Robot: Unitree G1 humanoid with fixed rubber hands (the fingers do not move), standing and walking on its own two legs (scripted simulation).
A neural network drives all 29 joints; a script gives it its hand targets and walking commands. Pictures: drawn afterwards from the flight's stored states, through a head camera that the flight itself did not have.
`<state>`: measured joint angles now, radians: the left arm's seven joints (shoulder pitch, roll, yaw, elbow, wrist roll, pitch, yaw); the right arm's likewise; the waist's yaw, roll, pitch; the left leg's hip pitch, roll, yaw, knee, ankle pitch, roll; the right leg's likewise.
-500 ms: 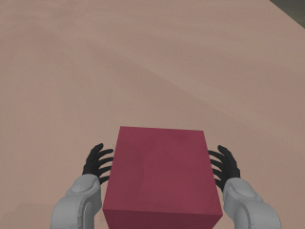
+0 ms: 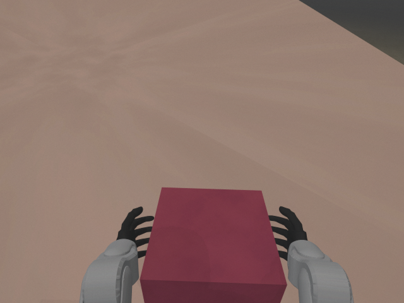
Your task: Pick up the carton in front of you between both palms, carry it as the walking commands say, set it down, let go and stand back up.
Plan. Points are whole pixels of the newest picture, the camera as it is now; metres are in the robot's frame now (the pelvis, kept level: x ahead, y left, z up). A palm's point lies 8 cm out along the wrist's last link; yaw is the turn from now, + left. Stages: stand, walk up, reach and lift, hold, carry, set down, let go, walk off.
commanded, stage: carry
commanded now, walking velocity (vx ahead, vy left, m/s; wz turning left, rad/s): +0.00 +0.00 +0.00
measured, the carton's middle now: (209, 268) +0.24 +0.00 -0.04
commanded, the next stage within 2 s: hold in 1.20 s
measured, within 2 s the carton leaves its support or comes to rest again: neither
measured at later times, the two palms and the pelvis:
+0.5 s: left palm (136, 244) +0.26 +0.14 +0.02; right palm (290, 244) +0.26 -0.15 +0.02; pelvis -0.02 +0.00 +0.00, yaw +0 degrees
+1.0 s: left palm (131, 248) +0.25 +0.15 +0.04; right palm (291, 248) +0.25 -0.15 +0.04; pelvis -0.03 +0.00 +0.00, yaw +0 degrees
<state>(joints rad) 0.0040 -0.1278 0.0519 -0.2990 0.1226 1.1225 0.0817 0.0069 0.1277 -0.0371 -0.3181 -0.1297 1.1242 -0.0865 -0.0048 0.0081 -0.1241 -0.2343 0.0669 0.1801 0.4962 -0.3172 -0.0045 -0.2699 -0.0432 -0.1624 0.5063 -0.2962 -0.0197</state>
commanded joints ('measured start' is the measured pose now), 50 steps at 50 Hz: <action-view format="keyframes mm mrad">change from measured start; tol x4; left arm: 1 -433 -718 -571 -52 -232 -189 -178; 9 -406 -643 -452 205 -119 -358 -193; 17 -571 -705 -365 423 -76 -530 -226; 23 -636 -899 -513 335 -164 -517 -266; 30 -542 -855 -516 288 -164 -420 -264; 42 -618 -889 -481 326 -157 -436 -275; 50 -574 -891 -499 308 -163 -422 -275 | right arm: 1 -392 724 546 9 226 -189 179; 8 -375 654 443 206 136 -338 192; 14 -496 651 341 399 80 -461 215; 17 -552 711 352 459 88 -526 234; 23 -599 894 500 390 155 -515 272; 30 -502 861 488 334 150 -417 264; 41 -592 891 457 364 150 -435 278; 50 -538 904 473 358 155 -421 282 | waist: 1 2 -7 -271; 16 2 -4 -125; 27 5 -11 -247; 39 5 -10 -137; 50 6 -5 -229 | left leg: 1 117 93 -71 14 439 2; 10 79 103 -77 -9 406 4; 19 68 104 -97 -68 260 1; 27 112 105 -94 -49 289 11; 39 33 106 -106 -81 218 14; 50 67 106 -101 -63 242 18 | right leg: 1 150 -139 112 0 634 -15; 8 132 -129 103 -14 567 -14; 19 81 -121 116 -77 336 -13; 50 91 -120 119 -68 296 -15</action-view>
